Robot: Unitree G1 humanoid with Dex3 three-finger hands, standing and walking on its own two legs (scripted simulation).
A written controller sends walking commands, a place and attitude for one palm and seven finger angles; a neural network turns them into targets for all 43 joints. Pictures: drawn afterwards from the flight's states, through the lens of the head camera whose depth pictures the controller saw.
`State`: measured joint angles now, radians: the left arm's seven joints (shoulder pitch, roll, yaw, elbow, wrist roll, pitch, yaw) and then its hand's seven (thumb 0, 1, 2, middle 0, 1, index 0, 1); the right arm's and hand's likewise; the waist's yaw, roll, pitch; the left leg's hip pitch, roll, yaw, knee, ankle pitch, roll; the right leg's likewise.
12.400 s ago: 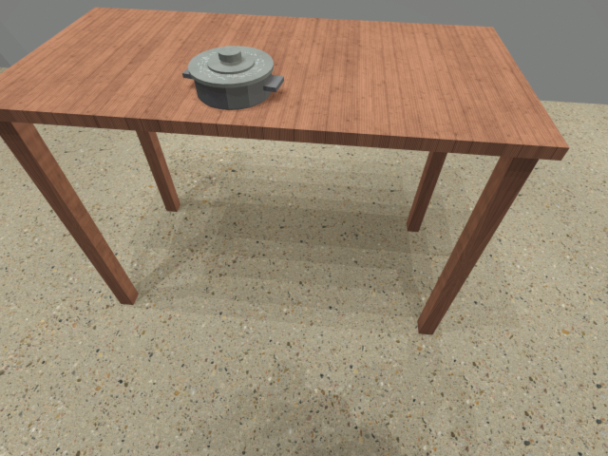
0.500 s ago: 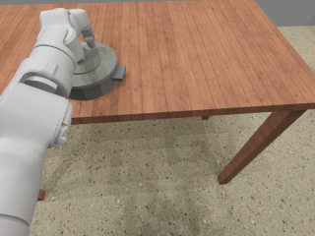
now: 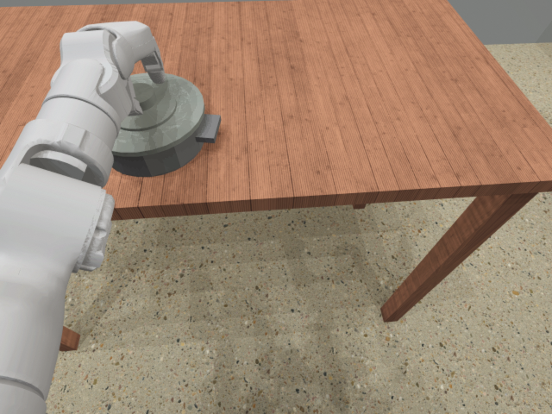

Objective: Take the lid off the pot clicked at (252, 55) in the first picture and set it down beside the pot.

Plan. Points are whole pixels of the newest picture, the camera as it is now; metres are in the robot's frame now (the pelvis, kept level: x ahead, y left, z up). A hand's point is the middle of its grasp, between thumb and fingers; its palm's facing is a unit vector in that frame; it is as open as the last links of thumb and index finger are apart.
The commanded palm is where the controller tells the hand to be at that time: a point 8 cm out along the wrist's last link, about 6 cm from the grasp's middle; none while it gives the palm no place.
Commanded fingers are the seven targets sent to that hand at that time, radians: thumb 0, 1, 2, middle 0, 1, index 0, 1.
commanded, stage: raise the hand to come down again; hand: left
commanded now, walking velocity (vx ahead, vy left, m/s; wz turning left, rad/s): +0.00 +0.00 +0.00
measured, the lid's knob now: (138, 97) +0.53 +0.15 +0.16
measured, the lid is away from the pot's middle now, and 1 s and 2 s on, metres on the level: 0.00 0.00 0.00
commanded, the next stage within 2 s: move the open hand above the knob in 1.02 s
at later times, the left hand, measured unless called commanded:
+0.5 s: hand (130, 73) +0.52 +0.14 +0.21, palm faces -0.32 -0.05 -0.95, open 10.6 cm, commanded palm +0.52 +0.14 +0.27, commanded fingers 0.00 -0.18 1.10 -0.62 -0.43 -0.62 -0.43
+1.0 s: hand (126, 65) +0.52 +0.14 +0.22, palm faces -0.31 -0.06 -0.95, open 10.5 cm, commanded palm +0.52 +0.14 +0.28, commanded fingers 0.00 -0.20 1.13 -0.66 -0.34 -0.66 -0.34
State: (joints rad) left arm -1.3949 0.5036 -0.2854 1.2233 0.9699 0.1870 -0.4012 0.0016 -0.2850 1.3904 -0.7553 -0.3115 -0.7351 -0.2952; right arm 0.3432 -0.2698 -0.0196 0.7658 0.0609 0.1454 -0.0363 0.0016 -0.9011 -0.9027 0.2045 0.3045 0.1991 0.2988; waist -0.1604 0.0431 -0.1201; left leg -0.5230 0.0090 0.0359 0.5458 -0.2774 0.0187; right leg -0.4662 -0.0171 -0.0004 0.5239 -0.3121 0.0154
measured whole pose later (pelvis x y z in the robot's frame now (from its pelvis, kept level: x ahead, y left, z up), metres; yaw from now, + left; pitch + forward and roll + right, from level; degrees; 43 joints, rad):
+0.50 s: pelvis +0.01 -0.01 +0.00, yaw +0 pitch +13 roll +0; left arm -1.39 0.49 -0.26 1.18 0.96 0.22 -0.43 0.00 -0.17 1.07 -0.60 -0.48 -0.60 -0.48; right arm 0.30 -0.28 -0.02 0.76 0.05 0.15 -0.03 0.00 -0.90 -0.90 0.20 0.30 0.20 0.30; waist -0.14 0.05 -0.12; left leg -0.46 0.01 0.03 0.50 -0.27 0.01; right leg -0.41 -0.01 0.00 0.49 -0.31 0.01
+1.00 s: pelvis +0.00 +0.00 +0.00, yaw +0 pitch +13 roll +0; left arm -1.45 0.49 -0.27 1.21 0.97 0.22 -0.44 0.00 -0.19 1.11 -0.66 -0.37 -0.66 -0.37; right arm 0.30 -0.28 -0.01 0.78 0.05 0.15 -0.03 0.00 -0.90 -0.90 0.20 0.30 0.20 0.30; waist -0.15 0.04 -0.11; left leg -0.48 0.00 0.03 0.50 -0.26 0.02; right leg -0.42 -0.02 0.00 0.49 -0.30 0.02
